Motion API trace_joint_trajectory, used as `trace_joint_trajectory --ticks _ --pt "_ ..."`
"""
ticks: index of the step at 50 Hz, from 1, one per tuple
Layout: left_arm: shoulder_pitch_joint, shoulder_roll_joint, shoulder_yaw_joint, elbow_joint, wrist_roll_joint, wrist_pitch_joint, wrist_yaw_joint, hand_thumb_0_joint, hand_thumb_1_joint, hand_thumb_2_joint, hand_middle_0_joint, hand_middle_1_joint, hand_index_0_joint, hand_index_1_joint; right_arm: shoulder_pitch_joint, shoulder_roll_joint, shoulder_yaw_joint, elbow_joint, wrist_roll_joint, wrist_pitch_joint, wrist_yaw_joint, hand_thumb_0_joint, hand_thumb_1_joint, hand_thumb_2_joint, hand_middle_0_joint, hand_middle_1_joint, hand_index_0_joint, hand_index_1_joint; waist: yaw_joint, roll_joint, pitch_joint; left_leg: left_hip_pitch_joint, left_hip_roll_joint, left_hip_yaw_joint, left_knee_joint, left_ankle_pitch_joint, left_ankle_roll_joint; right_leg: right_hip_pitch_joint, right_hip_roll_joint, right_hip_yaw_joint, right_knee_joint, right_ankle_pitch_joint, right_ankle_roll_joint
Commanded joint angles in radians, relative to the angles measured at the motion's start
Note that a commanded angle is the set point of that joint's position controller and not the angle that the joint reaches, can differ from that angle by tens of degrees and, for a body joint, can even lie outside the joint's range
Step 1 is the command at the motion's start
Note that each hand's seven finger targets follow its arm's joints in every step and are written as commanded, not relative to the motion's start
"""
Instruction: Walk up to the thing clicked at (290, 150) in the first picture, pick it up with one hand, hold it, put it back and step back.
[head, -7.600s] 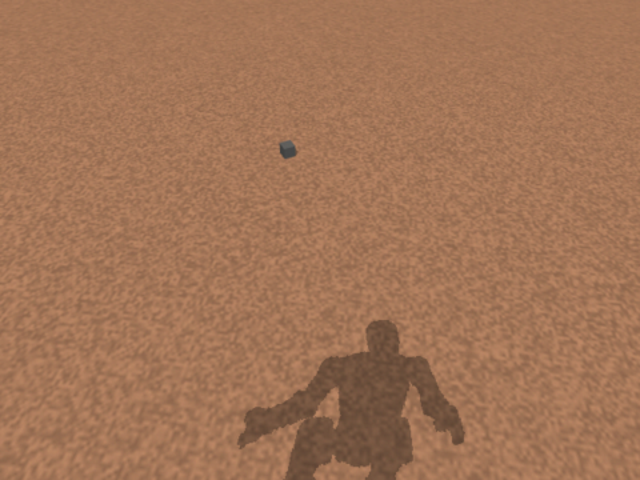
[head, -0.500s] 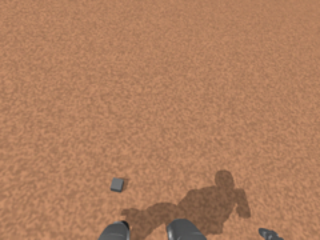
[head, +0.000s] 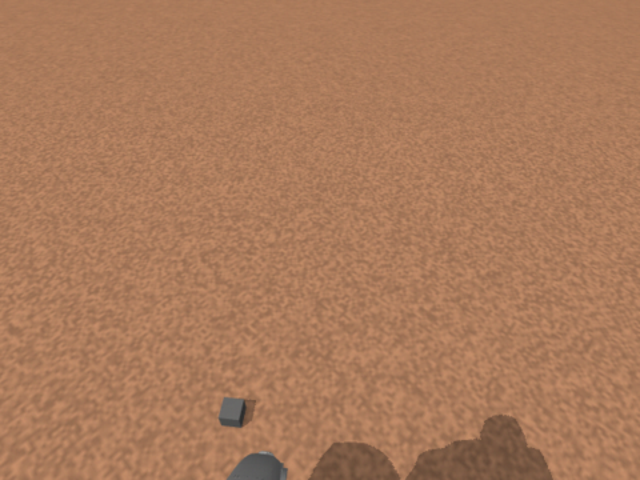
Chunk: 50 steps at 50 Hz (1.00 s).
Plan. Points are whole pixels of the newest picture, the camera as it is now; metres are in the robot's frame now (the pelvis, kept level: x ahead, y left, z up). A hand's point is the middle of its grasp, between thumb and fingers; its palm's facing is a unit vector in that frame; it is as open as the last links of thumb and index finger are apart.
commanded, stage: walk up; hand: left
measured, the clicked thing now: (232, 412) +0.47 +0.29 -0.73
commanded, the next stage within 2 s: none
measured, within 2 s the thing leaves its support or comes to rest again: neither
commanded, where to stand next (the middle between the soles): +0.11 +0.02 m, yaw +6 degrees
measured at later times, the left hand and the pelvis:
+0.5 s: hand out of the picture +0.08 +0.31 -0.15, palm faces +0.10 -0.92 -0.37, open 7.4 cm; pelvis +0.08 +0.04 +0.00, yaw +8 degrees
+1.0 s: hand out of the picture +0.14 +0.29 -0.14, palm faces +0.07 -0.88 -0.48, open 7.4 cm; pelvis +0.08 +0.00 -0.01, yaw +7 degrees
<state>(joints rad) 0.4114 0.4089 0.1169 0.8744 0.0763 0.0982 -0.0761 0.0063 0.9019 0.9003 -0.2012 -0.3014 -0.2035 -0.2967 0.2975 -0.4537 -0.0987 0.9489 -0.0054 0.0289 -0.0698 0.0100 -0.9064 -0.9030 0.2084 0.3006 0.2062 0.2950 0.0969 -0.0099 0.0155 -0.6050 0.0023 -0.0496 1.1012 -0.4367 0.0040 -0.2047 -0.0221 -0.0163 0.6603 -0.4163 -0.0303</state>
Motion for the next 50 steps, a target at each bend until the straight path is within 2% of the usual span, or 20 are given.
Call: trace_joint_trajectory --ticks 1,5,12,15,17,19,20,21,22,23,27,29,32,36,39,40,42,43,46,50 --pt "-0.101 0.295 0.076 -0.1 -0.033 -0.118 0.042 0.0 0.9 0.9 -0.2 -0.3 -0.2 -0.3 0.063 -0.204 -0.047 -0.099 0.005 -0.048 0.061 0.0 -0.9 -0.9 0.2 0.3 0.2 0.3 -0.098 -0.046 0.145 -0.134 -0.035 -0.108 0.122 0.202 -0.01 0.002 -0.202 0.337 -0.498 -0.357 -0.082" --pt "0.01 0.238 0.054 -0.067 -0.045 -0.172 0.064 0.0 0.9 0.9 -0.2 -0.3 -0.2 -0.3 -0.039 -0.167 -0.029 -0.15 -0.005 -0.049 0.101 0.0 -0.9 -0.9 0.2 0.3 0.2 0.3 -0.055 -0.034 0.177 -0.212 -0.017 -0.161 -0.103 0.242 -0.024 0.239 -0.25 0.285 -0.482 -0.145 -0.055" --pt "0.017 0.258 0.057 -0.096 -0.052 -0.178 0.067 0.0 0.9 0.9 -0.2 -0.3 -0.2 -0.3 -0.039 -0.158 -0.021 -0.187 -0.015 -0.047 0.13 0.0 -0.9 -0.9 0.2 0.3 0.2 0.3 -0.017 -0.162 0.154 -0.023 0.04 -0.051 -0.35 0.153 -0.004 0.217 -0.266 0.156 -0.451 -0.017 -0.133" --pt "0.002 0.263 0.048 -0.113 -0.053 -0.173 0.06 0.0 0.9 0.9 -0.2 -0.3 -0.2 -0.3 -0.047 -0.144 -0.012 -0.198 -0.017 -0.067 0.129 0.0 -0.9 -0.9 0.2 0.3 0.2 0.3 -0.019 -0.182 0.15 0.08 0.048 0.043 -0.446 0.134 0.021 0.175 -0.26 0.078 -0.359 0.267 -0.154" --pt "0.006 0.254 0.033 -0.12 -0.055 -0.16 0.056 0.0 0.9 0.9 -0.2 -0.3 -0.2 -0.3 -0.027 -0.132 -0.011 -0.19 -0.014 -0.082 0.118 0.0 -0.9 -0.9 0.2 0.3 0.2 0.3 -0.032 -0.161 0.129 0.185 -0.003 0.122 -0.504 0.17 0.029 0.142 -0.209 -0.001 -0.253 0.47 -0.141" --pt "-0.025 0.228 0.016 -0.141 -0.062 -0.146 0.052 0.0 0.9 0.9 -0.2 -0.3 -0.2 -0.3 0.145 -0.133 -0.027 -0.138 -0.011 -0.099 0.093 0.0 -0.9 -0.9 0.2 0.3 0.2 0.3 -0.122 -0.09 0.052 0.466 -0.066 0.176 -0.605 0.306 0.043 0.02 -0.153 -0.085 0.0 0.585 -0.112" --pt "-0.011 0.184 0.003 -0.154 -0.059 -0.14 0.05 0.0 0.9 0.9 -0.2 -0.3 -0.2 -0.3 0.279 -0.18 -0.05 -0.109 -0.006 -0.111 0.075 0.0 -0.9 -0.9 0.2 0.3 0.2 0.3 -0.184 0.031 -0.039 0.675 -0.03 0.1 -0.607 0.315 0.067 -0.105 -0.113 -0.107 0.246 0.467 -0.071" --pt "0.015 0.109 -0.014 -0.171 -0.055 -0.133 0.044 0.0 0.9 0.9 -0.2 -0.3 -0.2 -0.3 0.345 -0.263 -0.071 -0.115 -0.014 -0.119 0.058 0.0 -0.9 -0.9 0.2 0.3 0.2 0.3 -0.203 0.211 -0.074 0.82 0.174 -0.238 -0.657 0.241 0.136 -0.343 -0.02 -0.089 0.458 0.033 -0.016" --pt "0.015 0.155 -0.001 -0.179 -0.065 -0.126 0.055 0.0 0.9 0.9 -0.2 -0.3 -0.2 -0.3 0.342 -0.345 -0.082 -0.15 -0.01 -0.124 0.052 0.0 -0.9 -0.9 0.2 0.3 0.2 0.3 -0.198 0.209 -0.111 0.789 0.429 -0.735 -0.785 0.184 0.272 -0.455 0.066 0.025 0.568 -0.187 -0.008" --pt "-0.057 0.248 0.014 -0.168 -0.06 -0.114 0.065 0.0 0.9 0.9 -0.2 -0.3 -0.2 -0.3 0.269 -0.339 -0.09 -0.16 0.016 -0.122 0.052 0.0 -0.9 -0.9 0.2 0.3 0.2 0.3 -0.187 0.094 -0.04 0.666 0.461 -0.74 -0.8 0.14 0.328 -0.444 -0.032 0.127 0.61 -0.168 -0.03" --pt "0.0 0.201 0.01 -0.118 -0.079 -0.101 0.053 0.0 0.9 0.9 -0.2 -0.3 -0.2 -0.3 0.119 -0.205 -0.028 -0.197 0.011 -0.138 0.029 0.0 -0.9 -0.9 0.2 0.3 0.2 0.3 -0.086 0.045 0.098 0.422 0.269 -0.185 -0.689 0.67 0.2 -0.336 -0.084 0.154 0.512 0.014 -0.008" --pt "-0.031 0.145 -0.003 -0.09 -0.092 -0.084 0.065 0.0 0.9 0.9 -0.2 -0.3 -0.2 -0.3 0.021 -0.164 -0.002 -0.202 0.004 -0.134 0.022 0.0 -0.9 -0.9 0.2 0.3 0.2 0.3 -0.07 0.123 0.129 0.237 0.234 -0.055 -0.672 0.993 0.198 -0.218 -0.02 0.133 0.505 0.058 0.02" --pt "-0.043 0.131 -0.022 -0.095 -0.131 -0.084 0.098 0.0 0.9 0.9 -0.2 -0.3 -0.2 -0.3 -0.109 -0.158 0.004 -0.257 -0.013 -0.08 0.023 0.0 -0.9 -0.9 0.2 0.3 0.2 0.3 -0.063 0.297 0.113 0.232 0.218 0.034 -0.639 1.142 0.233 -0.207 0.025 0.09 0.405 0.032 0.038" --pt "-0.082 0.185 -0.016 -0.081 -0.116 -0.088 0.11 0.0 0.9 0.9 -0.2 -0.3 -0.2 -0.3 -0.131 -0.167 -0.01 -0.28 -0.011 -0.026 0.035 0.0 -0.9 -0.9 0.2 0.3 0.2 0.3 -0.092 0.284 -0.052 0.35 0.164 0.032 -0.514 0.806 0.199 -0.157 0.0 0.015 0.167 0.129 0.046" --pt "-0.05 0.186 -0.011 -0.053 -0.084 -0.101 0.109 0.0 0.9 0.9 -0.2 -0.3 -0.2 -0.3 -0.15 -0.167 -0.013 -0.281 0.018 0.003 0.041 0.0 -0.9 -0.9 0.2 0.3 0.2 0.3 -0.05 0.149 -0.134 0.333 0.137 0.032 -0.319 0.538 0.145 0.0 0.036 -0.013 -0.112 0.321 0.03" --pt "-0.061 0.222 0.003 -0.057 -0.068 -0.112 0.111 0.0 0.9 0.9 -0.2 -0.3 -0.2 -0.3 -0.104 -0.122 0.005 -0.266 0.028 0.011 0.043 0.0 -0.9 -0.9 0.2 0.3 0.2 0.3 -0.043 0.013 -0.133 0.276 0.101 0.034 -0.195 0.353 0.112 0.038 -0.006 0.05 -0.156 0.424 0.021" --pt "-0.161 0.294 0.01 -0.132 -0.048 -0.12 0.113 0.0 0.9 0.9 -0.2 -0.3 -0.2 -0.3 0.024 -0.046 0.031 -0.239 0.035 0.032 0.038 0.0 -0.9 -0.9 0.2 0.3 0.2 0.3 -0.097 -0.218 -0.105 0.086 -0.088 -0.038 0.099 -0.217 0.037 0.042 -0.334 0.475 -0.215 0.822 -0.137" --pt "-0.172 0.337 0.015 -0.148 -0.05 -0.113 0.115 0.0 0.9 0.9 -0.2 -0.3 -0.2 -0.3 -0.011 -0.113 0.004 -0.246 0.031 0.042 0.018 0.0 -0.9 -0.9 0.2 0.3 0.2 0.3 -0.065 -0.263 -0.127 0.119 -0.08 -0.09 0.203 -0.284 0.035 -0.02 -0.41 0.573 -0.228 0.852 -0.278" --pt "-0.247 0.247 0.001 -0.163 -0.05 -0.103 0.119 0.0 0.9 0.9 -0.2 -0.3 -0.2 -0.3 -0.023 -0.168 -0.02 -0.2 0.035 0.042 0.025 0.0 -0.9 -0.9 0.2 0.3 0.2 0.3 -0.094 -0.181 -0.088 0.131 -0.098 -0.148 0.319 -0.141 0.013 -0.1 -0.261 0.346 -0.173 0.679 -0.215" --pt "-0.217 0.189 0.004 -0.179 -0.042 -0.093 0.133 0.0 0.9 0.9 -0.2 -0.3 -0.2 -0.3 -0.037 -0.161 -0.014 -0.204 0.017 0.04 0.028 0.0 -0.9 -0.9 0.2 0.3 0.2 0.3 -0.051 -0.135 -0.141 0.051 -0.112 -0.116 0.25 -0.084 -0.026 0.042 -0.223 0.275 -0.12 0.583 -0.215"
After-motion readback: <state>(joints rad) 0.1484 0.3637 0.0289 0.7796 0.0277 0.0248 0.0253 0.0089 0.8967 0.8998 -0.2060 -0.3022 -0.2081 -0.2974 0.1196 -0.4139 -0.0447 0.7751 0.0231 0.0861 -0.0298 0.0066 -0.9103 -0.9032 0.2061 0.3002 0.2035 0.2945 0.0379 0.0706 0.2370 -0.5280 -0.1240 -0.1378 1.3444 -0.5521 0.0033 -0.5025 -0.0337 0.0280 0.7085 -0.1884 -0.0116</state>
